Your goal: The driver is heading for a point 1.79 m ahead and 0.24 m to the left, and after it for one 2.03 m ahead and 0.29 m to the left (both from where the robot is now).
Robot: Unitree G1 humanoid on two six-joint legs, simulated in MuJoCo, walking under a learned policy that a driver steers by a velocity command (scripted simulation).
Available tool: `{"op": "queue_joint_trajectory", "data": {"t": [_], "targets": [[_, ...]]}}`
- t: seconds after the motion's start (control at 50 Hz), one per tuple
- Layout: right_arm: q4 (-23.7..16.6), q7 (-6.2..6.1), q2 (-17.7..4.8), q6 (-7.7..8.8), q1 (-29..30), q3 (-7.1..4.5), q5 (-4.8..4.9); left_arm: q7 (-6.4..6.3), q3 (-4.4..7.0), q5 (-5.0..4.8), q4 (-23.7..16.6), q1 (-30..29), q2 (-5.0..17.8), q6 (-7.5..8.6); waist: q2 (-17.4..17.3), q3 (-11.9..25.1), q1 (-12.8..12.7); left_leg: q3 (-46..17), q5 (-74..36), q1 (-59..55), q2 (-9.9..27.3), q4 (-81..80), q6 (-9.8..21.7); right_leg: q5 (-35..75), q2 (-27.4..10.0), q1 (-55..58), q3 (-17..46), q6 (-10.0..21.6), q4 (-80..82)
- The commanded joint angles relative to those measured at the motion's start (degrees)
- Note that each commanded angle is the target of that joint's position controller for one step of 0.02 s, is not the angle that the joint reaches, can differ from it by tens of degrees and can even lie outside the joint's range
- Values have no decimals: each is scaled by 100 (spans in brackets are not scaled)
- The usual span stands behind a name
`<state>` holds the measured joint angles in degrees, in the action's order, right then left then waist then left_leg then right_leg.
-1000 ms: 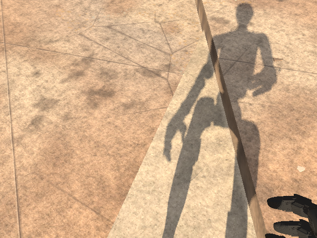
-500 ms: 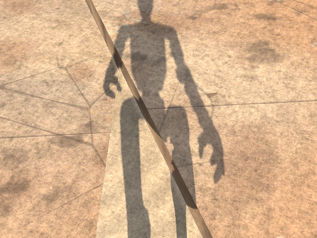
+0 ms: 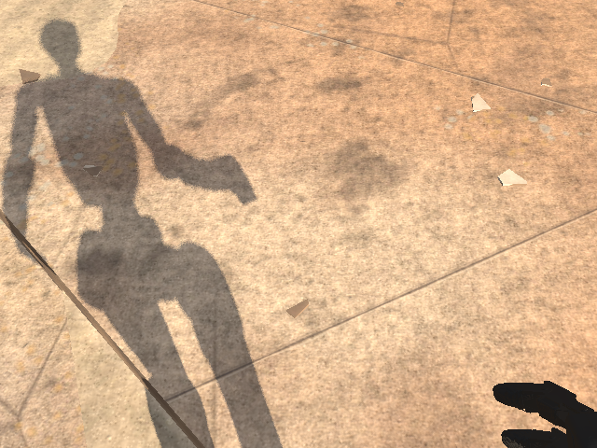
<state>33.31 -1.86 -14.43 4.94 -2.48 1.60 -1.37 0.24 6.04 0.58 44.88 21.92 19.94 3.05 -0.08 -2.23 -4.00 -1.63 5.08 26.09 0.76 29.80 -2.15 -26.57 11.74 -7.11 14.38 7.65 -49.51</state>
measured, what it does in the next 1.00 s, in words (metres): climbs: right foot 0.13 m higher, then left foot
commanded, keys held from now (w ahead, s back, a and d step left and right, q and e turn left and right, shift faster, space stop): w+shift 0.38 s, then w+q+shift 0.62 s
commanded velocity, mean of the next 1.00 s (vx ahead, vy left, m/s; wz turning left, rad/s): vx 1.00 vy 0.00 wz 0.17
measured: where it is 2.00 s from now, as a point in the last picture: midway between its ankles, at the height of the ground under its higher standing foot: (262, 58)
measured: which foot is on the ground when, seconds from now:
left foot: down 0.00-0.42, up 0.44-0.80, down 0.82-1.00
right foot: up 0.00-0.38, down 0.40-0.80, up 0.82-1.00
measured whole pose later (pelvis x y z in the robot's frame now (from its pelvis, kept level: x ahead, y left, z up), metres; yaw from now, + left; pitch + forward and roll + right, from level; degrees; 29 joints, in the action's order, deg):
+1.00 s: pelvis +0.82 -0.05 +0.14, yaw +14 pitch +1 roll +2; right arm 48.3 0.3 -16.7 1.7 -29.0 -4.7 -1.2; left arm -0.2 -1.7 3.8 33.4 4.6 10.5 5.0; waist 0.2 0.5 3.8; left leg -2.4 15.9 12.1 -13.5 27.8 10.5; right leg -20.1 -5.1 -36.1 7.9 -2.2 -72.5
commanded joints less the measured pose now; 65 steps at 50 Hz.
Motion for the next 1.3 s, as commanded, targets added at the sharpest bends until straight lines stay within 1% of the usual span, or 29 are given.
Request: {"op": "queue_joint_trajectory", "data": {"t": [0.02, 0.04, 0.08, 0.16, 0.24, 0.32, 0.38, 0.4, 0.42, 0.44, 0.5, 0.56, 0.6, 0.72, 0.78, 0.8, 0.82, 0.84, 0.86, 0.88, 0.92, 1.0, 1.12, 1.18, 1.2, 1.22, 1.24, 1.26, 1.3], "targets": [[258, -63, -1492, -66, -1926, -596, -371, -39, -363, -271, -1324, 97, -634, 189, -2780, 2219, 262, -4634, 1514, -4529, 2658, -1318, 522, 71, -398, -4208, -378, -75, -4583], [-42, -52, -681, -114, -1181, -518, -366, -99, -353, 64, -938, -335, -298, 48, -1154, 1532, 446, -4230, 3798, -3606, 2336, -1634, 993, 704, -833, -4520, -879, -163, -5481], [460, 76, -192, -17, -1647, -351, -274, 54, -422, 357, -1293, -1225, -411, -7, 29, 663, 458, -2732, 3115, -2427, 1765, -1559, 1168, 709, -937, -5005, -1000, -140, -6367], [1774, 283, 45, 227, -2957, -329, -203, -134, -835, 214, -2158, -2587, -1592, -180, -363, -52, 278, -1770, 2677, -1731, 1802, -1668, 1008, -103, -778, -7325, -440, 366, -9116], [1898, 153, -75, 226, -2442, -193, 41, -33, -895, 12, -2634, -3544, -1079, -197, -2, -918, 4, -240, 2169, 465, 1121, -3294, 899, 507, -986, -5783, -1201, -57, -5830], [1955, 67, -533, 185, -2967, -300, 275, 93, -1009, 49, -2391, -3110, -1244, -130, 116, 395, 175, 963, -3298, -1013, 785, -3098, 1104, 548, -1297, -2956, -2627, 210, -2954], [1784, 37, -1333, 108, -3186, -615, -70, 10, -722, -75, -1913, -1654, -839, -144, -1342, 1690, -355, 664, -9310, -2993, 1568, -7, 1233, -1048, -435, -1773, -2628, 360, -1695], [1613, 117, -1383, 174, -2865, -728, -12, -67, -513, -13, -1786, -721, -412, -82, -1490, 2154, -878, 444, -8980, -2422, 1606, 1656, 1057, -741, -681, -492, -1642, 643, -815], [1119, 231, -706, 289, -2586, -652, 158, -75, -258, 196, -1600, -62, 302, 82, -262, 2567, -952, 151, -4084, -572, 842, 4205, 810, -2124, -2165, 840, 1226, 932, 867], [691, 397, -336, 402, -1972, -675, 186, -53, -70, 50, -1187, 179, 610, 3, 1168, 2447, -790, -493, 350, 1640, -465, 6103, 685, -1798, -2958, 1362, 4234, 846, 3075], [340, 237, 352, 174, -1310, -552, 83, 96, -253, 155, -496, -502, -410, 224, -507, -43, 156, -443, 496, 3014, 153, 7753, 824, -1058, -3078, -830, 1918, 610, 2741], [304, 292, 710, -343, -1602, -326, 118, 101, -458, 165, 70, -604, -1112, 366, 211, -706, 973, -548, 1163, 2817, 233, 6823, 745, 172, -2413, -2037, -483, -112, 3317], [274, 307, 334, -445, -1216, -404, 158, 99, -443, 129, 168, -811, -950, 468, 265, -914, 973, -286, 487, 2370, 151, 5404, 719, 1505, -2001, -2255, -1660, -506, 3985], [375, 572, -99, -359, -992, -512, 146, -229, -203, -97, 189, -291, 299, 711, 431, 289, 855, 1323, -1580, -329, -397, 1399, 890, 6863, -1793, 63, -2910, -643, 3848], [820, 515, -768, -414, -2432, -766, 124, -386, -39, 74, -15, -406, 655, 362, 885, 1050, 1614, 1317, -721, -1751, -804, 910, 1179, 8978, -2172, 1002, -2729, -777, 1325], [1089, 472, -1021, -434, -3442, -911, 114, -401, 11, 136, -170, -789, 735, 244, 789, 1265, 2187, 793, -427, -2803, -601, 438, 1509, 8451, -2094, 411, -2635, -674, -577], [1195, 360, -1125, -430, -3493, -1023, 177, -284, -46, 153, -252, -1172, 332, 185, -124, 846, 2270, 232, -326, -3248, -255, -350, 1910, 3585, -1158, -754, -2644, -597, -3308], [1230, 347, -1437, -448, -3019, -1035, 93, -212, -346, 311, -757, -1406, -721, 300, -1286, 293, 1420, -707, -2010, -3783, 37, 1120, 2061, -287, -643, -3337, -2091, -658, -5198], [941, 310, -1549, -437, -2713, -994, -43, -158, -439, 122, -1324, -678, -682, 398, -959, 1655, 833, -3037, -507, -4953, 900, 152, 3149, -251, -784, -4514, -962, -832, -5520], [769, 237, -1272, -428, -2524, -962, -56, -111, -485, 200, -1351, -799, -281, 551, -246, 1490, 921, -4400, 1647, -4484, 1331, -1296, 3110, 223, -1034, -4760, -657, -750, -4742], [842, 184, -982, -312, -2158, -854, -40, -63, -445, 302, -1379, -1291, 19, 494, 656, 220, 472, -3897, 1899, -2524, 1009, -1728, 2610, 493, -1464, -4257, -655, -823, -3442], [811, 186, -1077, -34, -1974, -774, 55, -25, -550, 309, -1643, -1804, 36, 77, 482, -468, 258, -2610, 860, -170, 298, -2158, 2300, 927, -1890, -3001, -984, -1143, -1190], [860, 289, -1259, -50, -2128, -902, 160, 62, -628, 31, -1721, -2449, -108, 115, -286, 0, 808, -2123, -576, -753, -96, -1541, 1523, 2916, -1388, -1170, -1302, -1038, 1604], [828, 297, -1531, -47, -1959, -971, 87, -107, -336, 76, -1314, -885, 434, 218, -28, 1076, -82, -1907, -2115, -1275, -300, 837, 1104, 1796, -1106, 614, -1380, -862, 1908], [671, 311, -1256, 15, -1662, -891, 87, -231, -163, 186, -1122, 437, 827, 250, 216, 1782, -745, -1593, -1303, -374, -530, 2614, 976, 609, -1885, 2083, -714, -698, 1706], [321, 277, -342, 57, -1632, -650, 201, -286, -45, 421, -1032, 1007, 1338, 238, 1702, 2303, -671, -990, 2512, 1216, -1038, 4425, 899, -1686, -3532, 3199, 1883, -467, 2637], [111, 254, -466, 4, -2016, -556, 275, -220, 24, 354, -1060, 288, 1402, 195, 2554, 2401, -39, -667, 2190, 2084, -724, 5268, 940, -2489, -3971, 2919, 4101, -32, 3647], [278, 226, -742, -113, -1566, -580, 103, -187, -96, 313, -1192, -377, 674, 143, 1431, 1446, -32, -432, 1584, 2349, -262, 5425, 946, -2686, -3661, 2102, 3133, -25, 3567], [241, 405, -676, -192, -1039, -557, -94, -116, -220, 271, -914, -433, 162, 138, 496, 604, 42, -336, 1109, 1995, 77, 4841, 861, -579, -3014, 852, 1235, -173, 3455]]}}
Velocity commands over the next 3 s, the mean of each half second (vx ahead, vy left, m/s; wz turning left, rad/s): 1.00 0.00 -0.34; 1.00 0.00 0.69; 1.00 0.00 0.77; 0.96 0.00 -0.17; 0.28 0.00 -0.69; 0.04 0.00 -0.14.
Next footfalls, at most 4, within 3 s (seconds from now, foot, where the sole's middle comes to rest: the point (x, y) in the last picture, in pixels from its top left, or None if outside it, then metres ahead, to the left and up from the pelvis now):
0.40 right None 0.40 -0.10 -0.62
0.82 left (350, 273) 0.83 -0.02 -0.62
1.20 right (400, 149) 1.25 -0.16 -0.62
1.64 left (265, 97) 1.46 0.24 -0.62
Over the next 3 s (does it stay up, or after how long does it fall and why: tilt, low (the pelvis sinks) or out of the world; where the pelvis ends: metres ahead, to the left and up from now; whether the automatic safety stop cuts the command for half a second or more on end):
stays up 1.94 0.45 0.14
